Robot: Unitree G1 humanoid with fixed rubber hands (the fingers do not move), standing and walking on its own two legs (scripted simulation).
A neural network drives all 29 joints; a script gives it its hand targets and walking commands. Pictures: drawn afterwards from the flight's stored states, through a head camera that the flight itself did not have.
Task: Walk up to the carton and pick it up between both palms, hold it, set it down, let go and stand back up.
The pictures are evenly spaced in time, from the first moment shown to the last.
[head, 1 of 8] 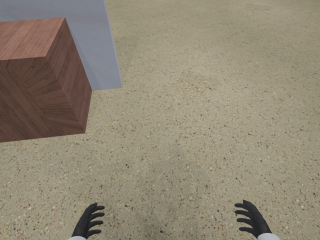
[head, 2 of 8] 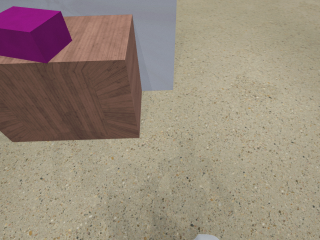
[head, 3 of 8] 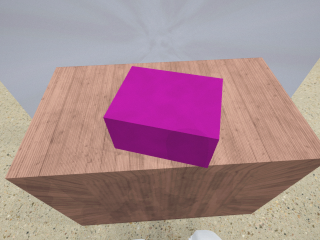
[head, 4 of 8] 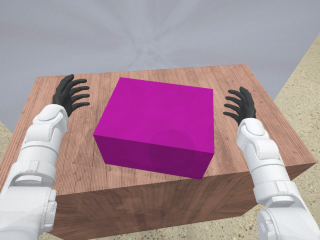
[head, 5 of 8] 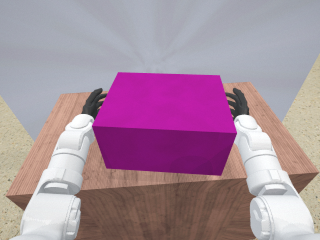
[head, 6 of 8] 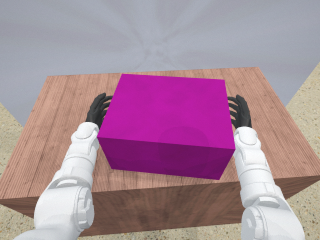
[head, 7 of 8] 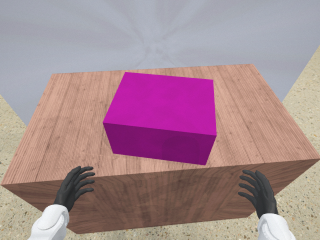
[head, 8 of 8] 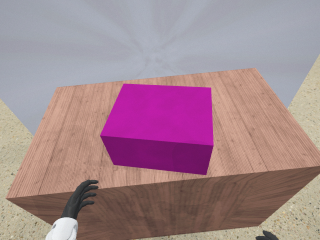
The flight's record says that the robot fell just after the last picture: no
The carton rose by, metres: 0.17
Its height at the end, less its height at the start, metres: +0.00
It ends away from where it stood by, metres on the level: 0.01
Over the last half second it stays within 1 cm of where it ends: yes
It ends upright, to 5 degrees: yes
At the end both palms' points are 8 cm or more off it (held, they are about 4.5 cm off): yes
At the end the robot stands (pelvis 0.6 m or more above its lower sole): yes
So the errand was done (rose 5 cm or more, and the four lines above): yes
